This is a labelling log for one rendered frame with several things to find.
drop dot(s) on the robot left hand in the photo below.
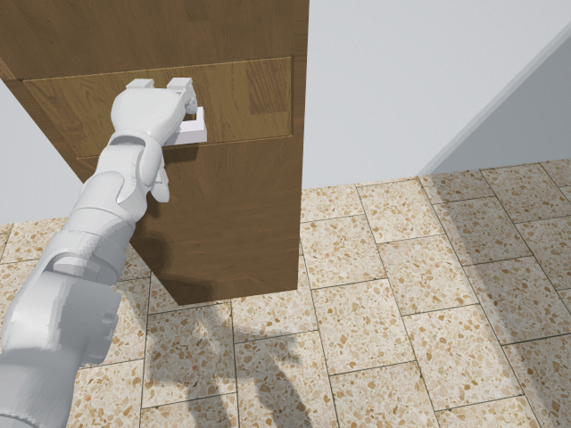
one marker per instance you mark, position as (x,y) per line
(158,112)

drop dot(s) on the drawer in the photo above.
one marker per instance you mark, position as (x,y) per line
(242,99)

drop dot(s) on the left robot forearm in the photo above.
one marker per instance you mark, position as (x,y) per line
(93,241)

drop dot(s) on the handle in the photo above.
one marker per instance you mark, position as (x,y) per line
(192,131)

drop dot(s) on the cabinet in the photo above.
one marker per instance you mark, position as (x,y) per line
(231,227)

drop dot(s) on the robot left upper arm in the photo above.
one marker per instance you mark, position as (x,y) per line
(64,324)

